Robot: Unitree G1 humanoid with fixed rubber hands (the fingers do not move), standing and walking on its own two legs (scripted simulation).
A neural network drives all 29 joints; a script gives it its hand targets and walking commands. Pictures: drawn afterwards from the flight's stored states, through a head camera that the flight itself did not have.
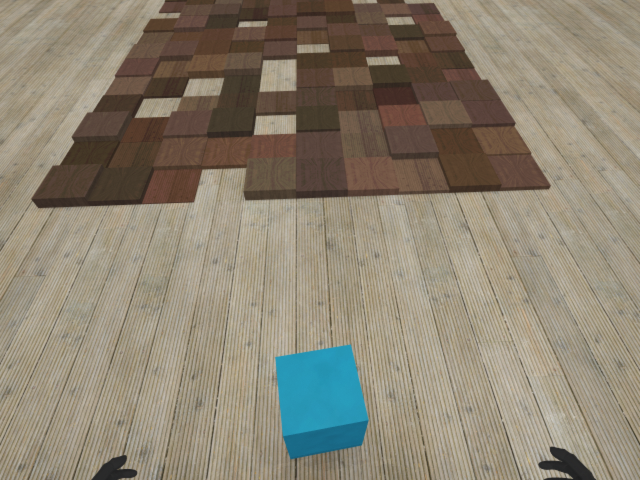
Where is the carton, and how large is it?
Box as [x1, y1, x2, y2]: [275, 344, 368, 458]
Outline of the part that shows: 350,344 275,357 282,432 290,458 361,444 368,419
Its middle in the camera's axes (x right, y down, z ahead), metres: +0.00 +0.46 +1.09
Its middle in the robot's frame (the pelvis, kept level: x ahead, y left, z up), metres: +0.41 +0.03 -0.66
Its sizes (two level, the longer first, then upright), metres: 0.210 0.200 0.250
